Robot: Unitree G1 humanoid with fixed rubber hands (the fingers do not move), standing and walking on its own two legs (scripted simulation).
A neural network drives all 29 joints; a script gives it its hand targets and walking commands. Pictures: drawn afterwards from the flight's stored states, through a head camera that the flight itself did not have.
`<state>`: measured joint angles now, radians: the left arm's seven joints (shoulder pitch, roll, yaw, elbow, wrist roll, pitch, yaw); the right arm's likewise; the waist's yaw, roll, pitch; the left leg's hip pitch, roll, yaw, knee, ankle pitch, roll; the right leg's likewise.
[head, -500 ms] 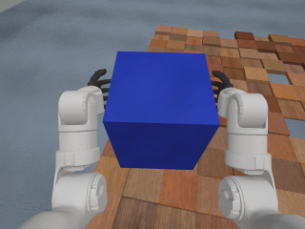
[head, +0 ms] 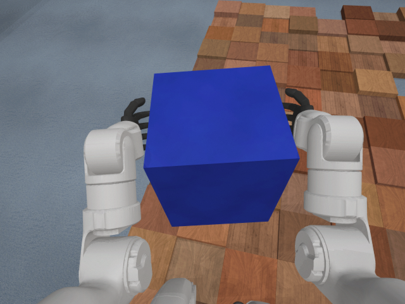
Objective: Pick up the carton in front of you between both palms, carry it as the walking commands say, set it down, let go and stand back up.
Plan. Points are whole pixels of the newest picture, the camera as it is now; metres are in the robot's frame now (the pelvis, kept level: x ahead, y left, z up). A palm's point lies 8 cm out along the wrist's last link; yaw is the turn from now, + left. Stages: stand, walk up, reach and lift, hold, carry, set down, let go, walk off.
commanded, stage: carry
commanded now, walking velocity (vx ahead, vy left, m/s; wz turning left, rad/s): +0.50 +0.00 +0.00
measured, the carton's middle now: (216, 154) +0.37 +0.01 +0.06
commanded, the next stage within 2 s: none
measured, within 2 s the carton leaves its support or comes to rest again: neither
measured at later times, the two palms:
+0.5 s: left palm (159, 45) +0.66 +0.15 +0.12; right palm (283, 46) +0.63 -0.15 +0.13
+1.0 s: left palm out of the picture +0.88 +0.13 +0.14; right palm out of the picture +0.90 -0.17 +0.13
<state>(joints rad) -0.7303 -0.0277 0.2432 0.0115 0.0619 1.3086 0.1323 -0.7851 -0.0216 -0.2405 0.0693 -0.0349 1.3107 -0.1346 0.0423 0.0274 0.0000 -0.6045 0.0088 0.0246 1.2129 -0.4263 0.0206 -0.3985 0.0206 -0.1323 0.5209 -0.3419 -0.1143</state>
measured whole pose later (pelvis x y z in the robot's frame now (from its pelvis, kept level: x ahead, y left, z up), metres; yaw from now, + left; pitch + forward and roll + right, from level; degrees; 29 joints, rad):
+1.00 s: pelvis +0.62 -0.03 +0.03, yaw +1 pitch +4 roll +2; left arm -0.25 -0.15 0.18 -0.30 0.11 1.27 0.08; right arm -0.26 0.15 -0.15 -0.30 -0.14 1.28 -0.10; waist 0.02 0.00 -0.14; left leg -0.57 0.06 0.17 0.66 -0.18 -0.02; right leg -0.05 -0.01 -0.16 0.22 -0.46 -0.06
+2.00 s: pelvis +1.26 -0.07 +0.04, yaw +0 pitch +5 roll +0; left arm -0.70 -0.01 0.21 0.03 0.04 1.20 0.14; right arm -0.72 -0.01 -0.22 0.03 -0.04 1.21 -0.14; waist 0.02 0.02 0.02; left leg -0.74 0.08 0.03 0.83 -0.06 0.03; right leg -0.18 0.05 -0.15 0.40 -0.32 -0.10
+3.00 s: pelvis +1.97 -0.04 +0.03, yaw +1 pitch +5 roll +1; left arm -0.78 0.04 0.23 0.04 0.00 1.26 0.14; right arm -0.76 0.03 -0.23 0.00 -0.10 1.26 -0.13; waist 0.03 -0.03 -0.05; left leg -0.52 -0.04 0.14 0.57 -0.11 0.10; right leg -0.21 -0.01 -0.02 0.82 -0.45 -0.03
